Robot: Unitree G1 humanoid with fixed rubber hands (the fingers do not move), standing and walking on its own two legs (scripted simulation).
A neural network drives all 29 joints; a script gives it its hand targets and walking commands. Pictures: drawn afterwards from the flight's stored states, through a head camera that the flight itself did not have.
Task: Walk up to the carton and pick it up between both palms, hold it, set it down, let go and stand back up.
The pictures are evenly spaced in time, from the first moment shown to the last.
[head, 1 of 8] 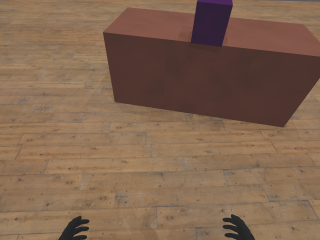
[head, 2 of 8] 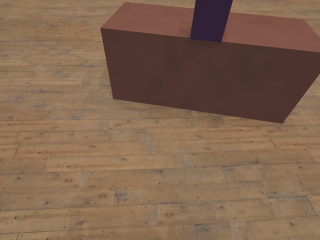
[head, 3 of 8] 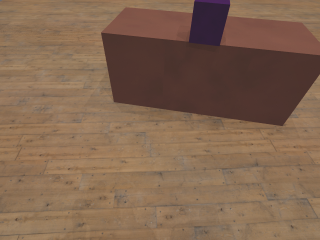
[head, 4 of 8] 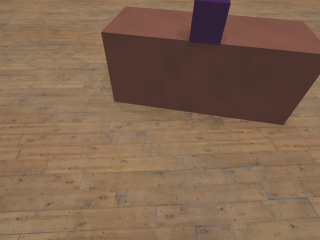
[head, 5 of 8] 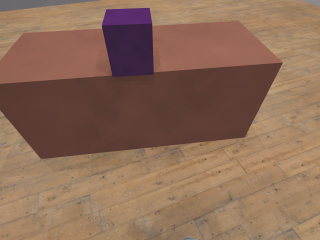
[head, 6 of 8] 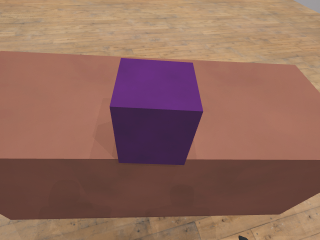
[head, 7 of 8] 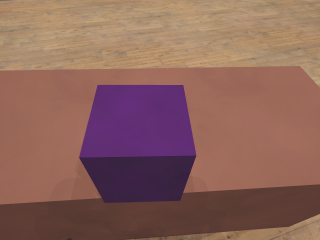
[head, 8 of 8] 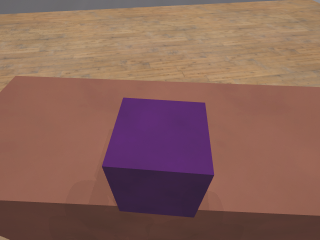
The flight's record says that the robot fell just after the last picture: no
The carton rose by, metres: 0.00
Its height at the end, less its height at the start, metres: +0.00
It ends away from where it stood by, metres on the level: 0.00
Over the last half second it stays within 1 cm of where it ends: yes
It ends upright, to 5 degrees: yes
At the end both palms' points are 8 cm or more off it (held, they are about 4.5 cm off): yes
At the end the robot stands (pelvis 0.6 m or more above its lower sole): yes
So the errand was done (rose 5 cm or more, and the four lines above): no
